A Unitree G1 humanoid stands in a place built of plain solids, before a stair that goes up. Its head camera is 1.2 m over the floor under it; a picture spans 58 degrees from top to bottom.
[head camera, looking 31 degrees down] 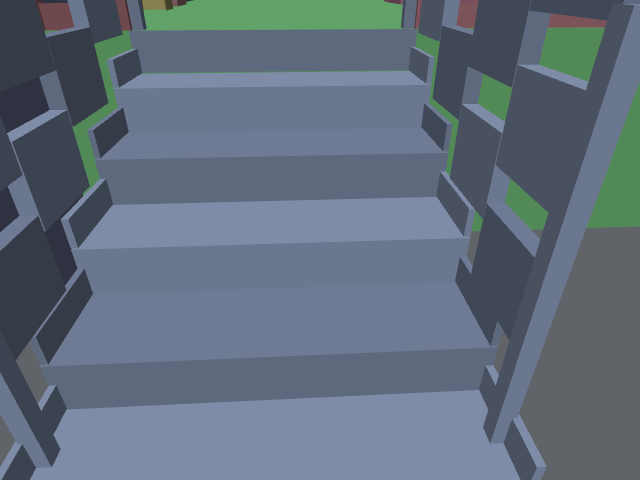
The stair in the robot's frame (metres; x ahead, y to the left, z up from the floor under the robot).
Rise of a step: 0.17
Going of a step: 0.30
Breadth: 1.22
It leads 3 degrees to the left of straight ahead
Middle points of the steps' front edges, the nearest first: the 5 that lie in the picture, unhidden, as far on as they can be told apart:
0.83 0.12 0.34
1.13 0.14 0.51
1.43 0.15 0.68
1.73 0.17 0.85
2.03 0.19 1.02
